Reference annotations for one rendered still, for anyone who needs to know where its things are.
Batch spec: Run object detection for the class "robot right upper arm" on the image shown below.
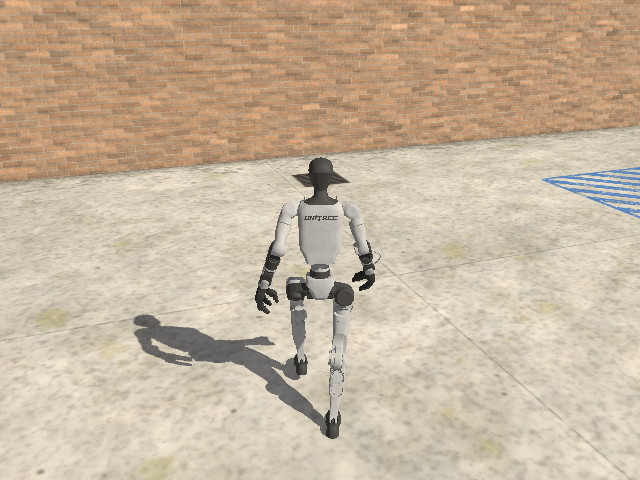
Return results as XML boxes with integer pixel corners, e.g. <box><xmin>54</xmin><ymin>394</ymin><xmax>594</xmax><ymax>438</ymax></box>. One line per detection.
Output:
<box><xmin>341</xmin><ymin>201</ymin><xmax>370</xmax><ymax>256</ymax></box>

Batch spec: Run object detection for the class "robot right hand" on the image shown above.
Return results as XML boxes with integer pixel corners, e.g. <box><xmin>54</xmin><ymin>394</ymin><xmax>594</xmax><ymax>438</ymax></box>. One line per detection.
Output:
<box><xmin>352</xmin><ymin>270</ymin><xmax>375</xmax><ymax>291</ymax></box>

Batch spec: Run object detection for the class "robot head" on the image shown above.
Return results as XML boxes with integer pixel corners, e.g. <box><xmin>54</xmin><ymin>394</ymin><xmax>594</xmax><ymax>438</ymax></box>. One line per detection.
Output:
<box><xmin>304</xmin><ymin>157</ymin><xmax>338</xmax><ymax>205</ymax></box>

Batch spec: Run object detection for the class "robot left hand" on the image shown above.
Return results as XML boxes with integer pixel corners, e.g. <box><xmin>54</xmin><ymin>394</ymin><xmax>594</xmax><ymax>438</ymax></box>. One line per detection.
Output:
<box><xmin>255</xmin><ymin>286</ymin><xmax>279</xmax><ymax>314</ymax></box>

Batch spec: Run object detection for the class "left robot forearm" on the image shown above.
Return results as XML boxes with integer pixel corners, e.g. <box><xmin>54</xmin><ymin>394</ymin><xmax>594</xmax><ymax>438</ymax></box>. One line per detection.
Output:
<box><xmin>258</xmin><ymin>241</ymin><xmax>281</xmax><ymax>290</ymax></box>

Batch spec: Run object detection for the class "robot left upper arm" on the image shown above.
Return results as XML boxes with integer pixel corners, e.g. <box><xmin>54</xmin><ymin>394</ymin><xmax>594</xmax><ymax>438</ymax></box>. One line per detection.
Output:
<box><xmin>271</xmin><ymin>201</ymin><xmax>300</xmax><ymax>257</ymax></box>

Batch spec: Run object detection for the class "right robot forearm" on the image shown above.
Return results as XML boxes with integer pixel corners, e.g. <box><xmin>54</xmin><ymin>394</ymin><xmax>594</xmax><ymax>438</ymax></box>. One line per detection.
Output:
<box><xmin>358</xmin><ymin>240</ymin><xmax>375</xmax><ymax>275</ymax></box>

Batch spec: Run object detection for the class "right robot foot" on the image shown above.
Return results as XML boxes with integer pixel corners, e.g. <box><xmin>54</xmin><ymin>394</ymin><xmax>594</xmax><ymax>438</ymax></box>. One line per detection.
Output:
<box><xmin>325</xmin><ymin>410</ymin><xmax>341</xmax><ymax>439</ymax></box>

